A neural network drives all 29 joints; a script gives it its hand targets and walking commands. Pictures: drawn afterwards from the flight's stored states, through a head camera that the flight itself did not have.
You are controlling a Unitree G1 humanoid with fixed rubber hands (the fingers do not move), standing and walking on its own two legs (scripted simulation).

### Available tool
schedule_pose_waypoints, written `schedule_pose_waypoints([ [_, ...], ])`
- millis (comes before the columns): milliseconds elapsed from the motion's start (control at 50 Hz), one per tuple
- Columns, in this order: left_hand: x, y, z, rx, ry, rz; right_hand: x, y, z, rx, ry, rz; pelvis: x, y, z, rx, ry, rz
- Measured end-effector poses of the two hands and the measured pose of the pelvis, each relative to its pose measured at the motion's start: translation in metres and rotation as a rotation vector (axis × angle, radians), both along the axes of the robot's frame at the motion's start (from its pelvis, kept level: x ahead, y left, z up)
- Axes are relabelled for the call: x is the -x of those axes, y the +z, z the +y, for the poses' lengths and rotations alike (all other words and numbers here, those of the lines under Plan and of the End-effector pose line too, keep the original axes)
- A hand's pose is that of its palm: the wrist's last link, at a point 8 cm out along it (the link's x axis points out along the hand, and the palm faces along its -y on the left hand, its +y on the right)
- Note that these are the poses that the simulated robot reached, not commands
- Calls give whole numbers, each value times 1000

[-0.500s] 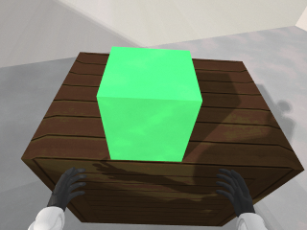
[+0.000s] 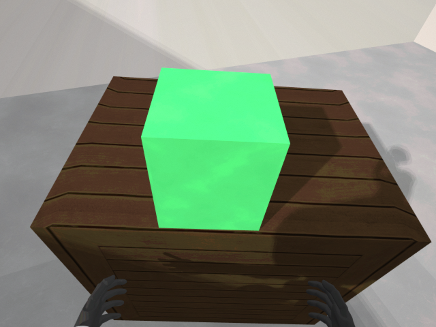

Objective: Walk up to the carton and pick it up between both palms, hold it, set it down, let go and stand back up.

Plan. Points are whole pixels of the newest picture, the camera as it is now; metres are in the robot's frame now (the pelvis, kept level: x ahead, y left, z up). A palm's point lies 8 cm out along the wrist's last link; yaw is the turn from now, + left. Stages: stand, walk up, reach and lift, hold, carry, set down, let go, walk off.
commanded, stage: let go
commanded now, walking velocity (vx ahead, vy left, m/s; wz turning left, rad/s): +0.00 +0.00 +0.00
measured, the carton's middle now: (212, 153) +0.43 +0.03 +0.10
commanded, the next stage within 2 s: stand in 0.50 s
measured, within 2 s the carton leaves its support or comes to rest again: neither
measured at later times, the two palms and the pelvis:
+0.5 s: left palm out of the picture +0.15 +0.22 -0.08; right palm out of the picture +0.14 -0.23 -0.08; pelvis -0.02 +0.00 +0.00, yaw -1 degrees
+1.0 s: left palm out of the picture +0.11 +0.24 -0.13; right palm out of the picture +0.01 -0.25 -0.14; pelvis +0.00 +0.01 -0.02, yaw -6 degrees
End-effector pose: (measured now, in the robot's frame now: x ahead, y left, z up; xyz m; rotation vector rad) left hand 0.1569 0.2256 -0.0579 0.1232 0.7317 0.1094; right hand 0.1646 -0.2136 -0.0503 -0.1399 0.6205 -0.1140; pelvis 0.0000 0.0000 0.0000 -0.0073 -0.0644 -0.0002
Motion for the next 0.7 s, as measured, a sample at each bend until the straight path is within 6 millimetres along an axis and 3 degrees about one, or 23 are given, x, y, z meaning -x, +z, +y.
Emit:
schedule_pose_waypoints([
  [540,4,-26,-9,-28,-29,92,25,-30,-18,51,30,97,15,-3,-5,-7,-18,-17],
  [700,42,-48,11,-97,-74,164,79,-65,-53,72,-92,359,8,-13,-2,-1,-57,66],
])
